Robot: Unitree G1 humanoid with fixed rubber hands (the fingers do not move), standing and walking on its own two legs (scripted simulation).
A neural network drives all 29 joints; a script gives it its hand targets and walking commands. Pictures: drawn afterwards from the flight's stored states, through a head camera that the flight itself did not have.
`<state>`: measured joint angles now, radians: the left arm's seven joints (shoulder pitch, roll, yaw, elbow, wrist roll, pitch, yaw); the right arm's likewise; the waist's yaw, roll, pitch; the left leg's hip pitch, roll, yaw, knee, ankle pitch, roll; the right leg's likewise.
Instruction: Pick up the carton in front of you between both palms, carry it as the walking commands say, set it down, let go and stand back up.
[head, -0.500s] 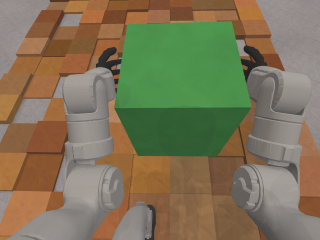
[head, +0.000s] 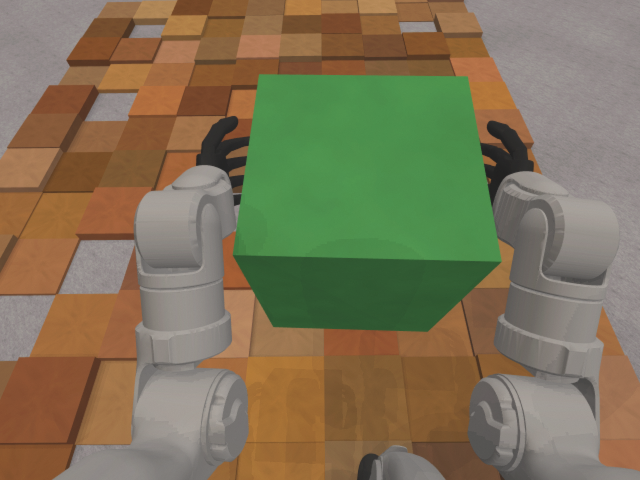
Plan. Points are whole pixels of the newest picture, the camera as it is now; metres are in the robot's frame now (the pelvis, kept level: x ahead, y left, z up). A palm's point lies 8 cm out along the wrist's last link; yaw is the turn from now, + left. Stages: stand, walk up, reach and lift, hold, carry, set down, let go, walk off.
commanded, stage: carry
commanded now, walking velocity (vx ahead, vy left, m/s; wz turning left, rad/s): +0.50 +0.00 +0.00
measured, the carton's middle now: (355, 221) +0.39 -0.01 +0.10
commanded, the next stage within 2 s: none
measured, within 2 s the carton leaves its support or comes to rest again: neither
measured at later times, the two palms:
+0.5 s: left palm (223, 51) +0.66 +0.19 +0.15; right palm (426, 57) +0.65 -0.11 +0.15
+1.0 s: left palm (265, 25) +0.85 +0.16 +0.09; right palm (422, 28) +0.86 -0.14 +0.09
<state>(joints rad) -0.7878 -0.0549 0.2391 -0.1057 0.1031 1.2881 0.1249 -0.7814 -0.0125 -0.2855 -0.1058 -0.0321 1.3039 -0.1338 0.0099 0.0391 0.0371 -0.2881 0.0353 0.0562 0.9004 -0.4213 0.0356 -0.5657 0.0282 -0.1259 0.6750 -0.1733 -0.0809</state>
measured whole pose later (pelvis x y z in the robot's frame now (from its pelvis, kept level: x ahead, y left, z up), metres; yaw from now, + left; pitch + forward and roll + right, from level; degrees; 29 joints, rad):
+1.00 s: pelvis +0.59 +0.01 +0.01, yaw +1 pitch +4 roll +1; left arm -0.16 -0.13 0.10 -0.29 0.11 1.20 0.09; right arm -0.15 0.13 -0.11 -0.30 -0.12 1.21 -0.08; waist 0.02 0.00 -0.11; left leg -0.47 0.04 0.08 1.12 -0.38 0.00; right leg -0.27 0.01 -0.18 0.38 -0.20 -0.09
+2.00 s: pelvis +1.15 +0.02 +0.02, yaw +0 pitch +6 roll +1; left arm -0.74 -0.04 0.26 0.00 0.06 1.26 0.14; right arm -0.77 0.02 -0.28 0.00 -0.07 1.30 -0.13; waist 0.05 0.00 0.03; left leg -0.57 0.01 0.02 1.03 -0.42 0.02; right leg -0.37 0.00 -0.10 0.49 -0.23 -0.07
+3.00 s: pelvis +1.75 +0.05 +0.03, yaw +1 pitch +5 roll +0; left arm -0.79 -0.01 0.24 -0.02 0.02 1.30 0.17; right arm -0.78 0.02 -0.29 -0.06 -0.08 1.33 -0.13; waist 0.09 0.00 0.02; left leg -0.66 0.04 -0.02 1.02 -0.35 0.03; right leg -0.39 0.03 -0.13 0.57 -0.26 -0.10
